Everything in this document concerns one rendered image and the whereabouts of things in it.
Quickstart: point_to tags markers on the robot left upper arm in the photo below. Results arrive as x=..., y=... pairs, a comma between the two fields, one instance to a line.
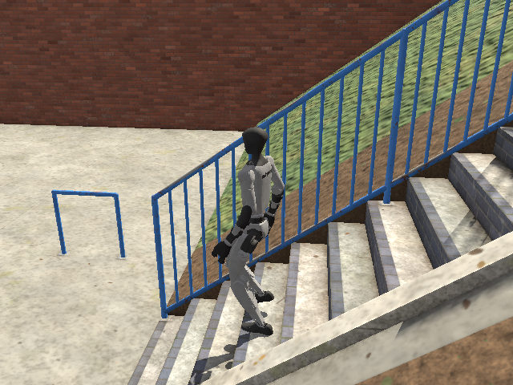
x=246, y=178

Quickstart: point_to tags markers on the right robot hand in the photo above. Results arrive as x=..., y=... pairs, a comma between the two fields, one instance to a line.
x=270, y=219

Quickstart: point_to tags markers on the humanoid robot torso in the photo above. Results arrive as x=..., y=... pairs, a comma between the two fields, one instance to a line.
x=262, y=189

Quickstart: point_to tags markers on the right robot forearm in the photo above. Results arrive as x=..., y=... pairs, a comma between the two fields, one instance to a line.
x=274, y=204

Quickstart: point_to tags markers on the left robot forearm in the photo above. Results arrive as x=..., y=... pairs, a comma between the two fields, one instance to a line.
x=243, y=221

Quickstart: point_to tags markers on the left robot hand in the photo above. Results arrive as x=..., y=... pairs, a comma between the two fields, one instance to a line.
x=222, y=250

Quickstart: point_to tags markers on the robot right upper arm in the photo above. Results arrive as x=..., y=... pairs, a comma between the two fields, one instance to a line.
x=278, y=186

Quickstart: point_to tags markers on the robot head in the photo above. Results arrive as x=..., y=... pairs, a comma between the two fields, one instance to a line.
x=254, y=142

